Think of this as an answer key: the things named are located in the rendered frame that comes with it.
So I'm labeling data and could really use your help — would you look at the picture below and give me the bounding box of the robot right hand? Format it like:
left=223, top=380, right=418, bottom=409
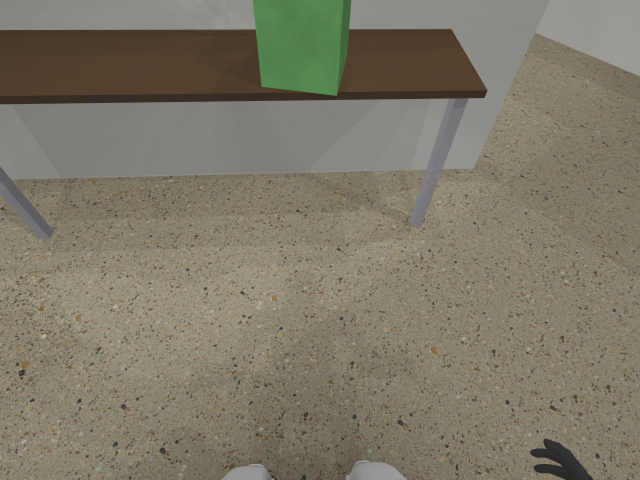
left=530, top=439, right=594, bottom=480

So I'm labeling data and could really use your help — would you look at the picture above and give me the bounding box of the robot shin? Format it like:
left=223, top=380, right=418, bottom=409
left=249, top=464, right=270, bottom=475
left=351, top=460, right=371, bottom=472

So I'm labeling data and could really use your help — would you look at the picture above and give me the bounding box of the table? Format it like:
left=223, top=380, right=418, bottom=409
left=0, top=29, right=488, bottom=239

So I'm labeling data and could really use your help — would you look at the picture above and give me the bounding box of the carton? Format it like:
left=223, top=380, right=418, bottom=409
left=253, top=0, right=351, bottom=96

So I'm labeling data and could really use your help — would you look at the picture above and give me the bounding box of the left robot shin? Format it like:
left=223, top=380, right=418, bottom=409
left=249, top=464, right=270, bottom=475

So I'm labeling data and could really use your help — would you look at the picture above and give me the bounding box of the right robot shin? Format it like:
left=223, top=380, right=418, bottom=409
left=351, top=460, right=371, bottom=472

